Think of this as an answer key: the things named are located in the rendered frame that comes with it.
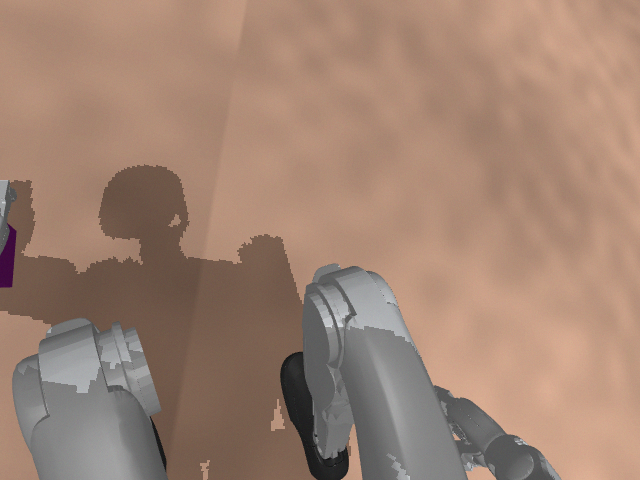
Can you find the right robot foot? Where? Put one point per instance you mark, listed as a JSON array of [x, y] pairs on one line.
[[298, 401]]

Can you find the left robot foot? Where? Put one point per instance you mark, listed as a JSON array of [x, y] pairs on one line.
[[159, 444]]

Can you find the cube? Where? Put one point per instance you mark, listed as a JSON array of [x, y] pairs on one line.
[[7, 260]]

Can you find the right robot arm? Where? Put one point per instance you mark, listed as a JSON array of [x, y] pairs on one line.
[[508, 457]]

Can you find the right robot hand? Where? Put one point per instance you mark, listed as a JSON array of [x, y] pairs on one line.
[[472, 425]]

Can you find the left robot hand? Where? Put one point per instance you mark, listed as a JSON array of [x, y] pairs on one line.
[[7, 195]]

